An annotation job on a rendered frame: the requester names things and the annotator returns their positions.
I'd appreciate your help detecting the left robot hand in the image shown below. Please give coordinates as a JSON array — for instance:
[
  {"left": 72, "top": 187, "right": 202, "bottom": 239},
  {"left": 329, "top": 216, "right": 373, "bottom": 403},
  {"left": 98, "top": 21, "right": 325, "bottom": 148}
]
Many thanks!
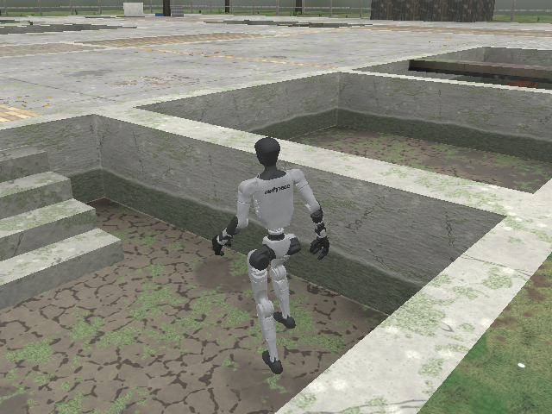
[{"left": 212, "top": 235, "right": 231, "bottom": 256}]

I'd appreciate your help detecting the robot right thigh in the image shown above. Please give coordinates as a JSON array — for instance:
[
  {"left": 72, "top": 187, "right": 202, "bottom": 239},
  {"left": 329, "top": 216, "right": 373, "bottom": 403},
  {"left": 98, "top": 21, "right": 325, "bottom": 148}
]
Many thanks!
[{"left": 269, "top": 234, "right": 301, "bottom": 281}]

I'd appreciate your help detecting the left robot forearm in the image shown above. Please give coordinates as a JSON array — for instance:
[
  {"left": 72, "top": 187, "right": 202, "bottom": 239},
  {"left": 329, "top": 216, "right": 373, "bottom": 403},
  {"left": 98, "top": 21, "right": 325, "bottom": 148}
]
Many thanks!
[{"left": 217, "top": 216, "right": 241, "bottom": 245}]

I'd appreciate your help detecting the robot left upper arm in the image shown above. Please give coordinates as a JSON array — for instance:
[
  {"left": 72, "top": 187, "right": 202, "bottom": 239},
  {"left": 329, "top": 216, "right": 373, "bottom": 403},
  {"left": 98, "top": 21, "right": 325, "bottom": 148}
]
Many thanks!
[{"left": 236, "top": 179, "right": 257, "bottom": 229}]

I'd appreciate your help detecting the robot right upper arm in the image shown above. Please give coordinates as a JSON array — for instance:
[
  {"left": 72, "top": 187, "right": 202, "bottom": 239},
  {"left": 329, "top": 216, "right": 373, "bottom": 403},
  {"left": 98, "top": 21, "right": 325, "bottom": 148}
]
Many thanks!
[{"left": 286, "top": 169, "right": 320, "bottom": 214}]

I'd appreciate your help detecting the humanoid robot head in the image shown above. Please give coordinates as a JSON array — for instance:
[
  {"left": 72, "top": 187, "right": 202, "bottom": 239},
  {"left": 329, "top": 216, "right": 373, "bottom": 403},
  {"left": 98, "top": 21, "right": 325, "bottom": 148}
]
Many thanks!
[{"left": 254, "top": 137, "right": 286, "bottom": 180}]

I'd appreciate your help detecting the right robot hand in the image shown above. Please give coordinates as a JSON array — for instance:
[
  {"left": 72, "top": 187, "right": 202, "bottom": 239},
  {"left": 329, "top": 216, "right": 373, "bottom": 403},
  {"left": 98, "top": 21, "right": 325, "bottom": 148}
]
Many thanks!
[{"left": 310, "top": 236, "right": 329, "bottom": 260}]

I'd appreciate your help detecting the right robot forearm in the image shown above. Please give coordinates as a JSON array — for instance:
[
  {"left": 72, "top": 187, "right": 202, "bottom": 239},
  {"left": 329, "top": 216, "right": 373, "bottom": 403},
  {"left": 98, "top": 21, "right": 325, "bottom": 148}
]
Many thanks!
[{"left": 310, "top": 202, "right": 327, "bottom": 238}]

